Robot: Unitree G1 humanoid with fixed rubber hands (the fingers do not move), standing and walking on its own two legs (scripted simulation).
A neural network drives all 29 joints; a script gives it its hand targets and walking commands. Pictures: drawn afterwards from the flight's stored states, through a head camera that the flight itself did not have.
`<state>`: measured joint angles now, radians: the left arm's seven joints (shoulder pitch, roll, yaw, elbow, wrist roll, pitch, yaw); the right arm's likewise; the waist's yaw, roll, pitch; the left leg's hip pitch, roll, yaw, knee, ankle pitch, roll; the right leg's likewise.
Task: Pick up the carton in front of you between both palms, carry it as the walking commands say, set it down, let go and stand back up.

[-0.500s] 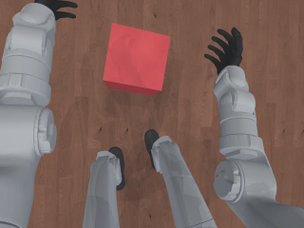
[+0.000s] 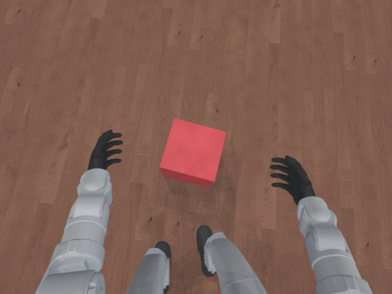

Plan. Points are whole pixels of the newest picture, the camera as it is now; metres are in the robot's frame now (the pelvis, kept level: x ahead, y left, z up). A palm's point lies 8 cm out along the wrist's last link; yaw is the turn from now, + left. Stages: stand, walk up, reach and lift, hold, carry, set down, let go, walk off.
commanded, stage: let go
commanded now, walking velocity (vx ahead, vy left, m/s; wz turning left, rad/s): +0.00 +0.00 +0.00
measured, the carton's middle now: (192, 156) +0.48 -0.06 -0.60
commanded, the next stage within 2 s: stand in 1.00 s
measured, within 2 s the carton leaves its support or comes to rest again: neither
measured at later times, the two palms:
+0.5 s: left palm (54, 228) +0.26 +0.22 -0.03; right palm (328, 231) +0.20 -0.24 -0.02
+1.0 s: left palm (24, 269) +0.21 +0.26 -0.02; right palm (320, 245) +0.18 -0.21 -0.02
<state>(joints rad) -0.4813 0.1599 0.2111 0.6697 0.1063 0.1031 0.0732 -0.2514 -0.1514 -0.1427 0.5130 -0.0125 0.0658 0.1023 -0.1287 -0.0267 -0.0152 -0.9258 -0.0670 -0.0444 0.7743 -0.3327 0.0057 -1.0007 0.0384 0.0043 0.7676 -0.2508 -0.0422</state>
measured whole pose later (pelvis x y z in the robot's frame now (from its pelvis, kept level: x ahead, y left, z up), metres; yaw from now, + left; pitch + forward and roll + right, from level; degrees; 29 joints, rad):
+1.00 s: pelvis +0.03 +0.04 +0.04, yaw -4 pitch -6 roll -1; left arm 0.22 0.20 0.01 0.46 -0.04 0.13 -0.03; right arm 0.21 -0.25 -0.04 0.36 -0.02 0.26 0.04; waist -0.01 0.04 0.10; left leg -0.05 -0.06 -0.01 0.50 -0.34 0.06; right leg -0.14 0.04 0.07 0.50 -0.25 0.00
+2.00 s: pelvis +0.06 +0.01 +0.05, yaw -1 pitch -1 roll +0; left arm 0.12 0.35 0.05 0.93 0.02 0.00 0.01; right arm 0.18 -0.38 0.01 0.86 -0.03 -0.02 -0.04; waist 0.01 0.04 0.02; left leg -0.05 -0.03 -0.07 0.38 -0.30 0.02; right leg -0.13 0.06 0.02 0.39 -0.23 -0.04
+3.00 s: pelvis +0.04 +0.01 +0.05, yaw +0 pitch -2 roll +0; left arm 0.07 0.38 0.00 1.07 0.01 -0.01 0.01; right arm 0.14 -0.41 0.02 1.02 -0.01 -0.02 -0.02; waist 0.00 0.03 0.05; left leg -0.04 -0.04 -0.09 0.31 -0.23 0.02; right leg -0.11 0.05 0.02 0.32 -0.16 -0.03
